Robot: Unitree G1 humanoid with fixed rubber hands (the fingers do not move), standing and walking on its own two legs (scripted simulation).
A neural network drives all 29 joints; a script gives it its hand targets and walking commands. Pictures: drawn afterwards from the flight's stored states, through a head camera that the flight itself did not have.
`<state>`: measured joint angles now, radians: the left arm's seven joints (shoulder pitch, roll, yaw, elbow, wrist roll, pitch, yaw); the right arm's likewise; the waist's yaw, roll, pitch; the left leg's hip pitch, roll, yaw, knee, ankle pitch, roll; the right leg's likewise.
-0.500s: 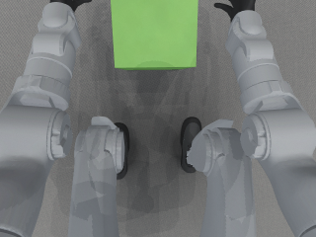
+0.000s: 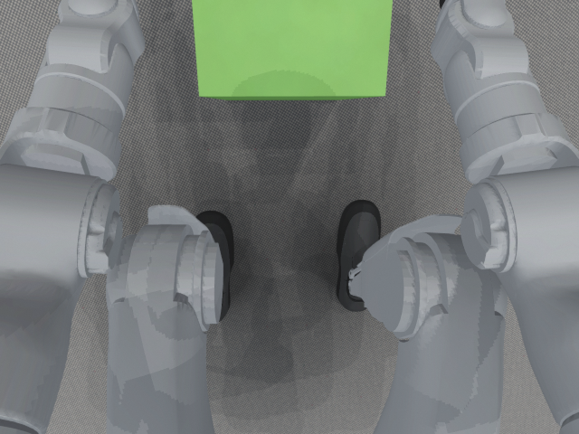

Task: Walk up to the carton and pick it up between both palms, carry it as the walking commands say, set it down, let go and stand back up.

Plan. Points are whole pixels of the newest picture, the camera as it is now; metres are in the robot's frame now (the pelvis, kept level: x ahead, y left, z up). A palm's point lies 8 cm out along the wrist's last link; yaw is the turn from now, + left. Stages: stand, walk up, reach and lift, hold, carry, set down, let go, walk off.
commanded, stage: reach and lift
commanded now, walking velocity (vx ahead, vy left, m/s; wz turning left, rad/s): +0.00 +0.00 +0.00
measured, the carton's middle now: out of the picture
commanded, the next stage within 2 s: none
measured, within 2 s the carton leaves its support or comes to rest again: leaves its support in 1.22 s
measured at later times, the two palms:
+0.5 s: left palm out of the picture +0.54 +0.15 -0.18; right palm out of the picture +0.55 -0.13 -0.18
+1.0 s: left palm out of the picture +0.55 +0.15 -0.18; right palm out of the picture +0.56 -0.13 -0.17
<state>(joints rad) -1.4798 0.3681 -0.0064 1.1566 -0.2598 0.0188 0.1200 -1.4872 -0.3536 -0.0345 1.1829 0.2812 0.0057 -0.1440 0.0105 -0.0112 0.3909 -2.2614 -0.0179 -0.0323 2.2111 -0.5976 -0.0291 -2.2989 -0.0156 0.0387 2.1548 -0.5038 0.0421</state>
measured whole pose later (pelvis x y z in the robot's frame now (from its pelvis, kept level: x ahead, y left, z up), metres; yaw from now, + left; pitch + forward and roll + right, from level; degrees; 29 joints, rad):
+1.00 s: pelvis +0.00 +0.00 -0.01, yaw +1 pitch +36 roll +0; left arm -1.50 0.25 0.22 1.09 -0.01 0.16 0.06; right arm -1.53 -0.24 -0.23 1.15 0.03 0.14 -0.10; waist 0.01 -0.02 0.38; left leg -2.27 -0.03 -0.03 2.25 -0.60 -0.04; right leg -2.31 0.01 0.05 2.20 -0.51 0.05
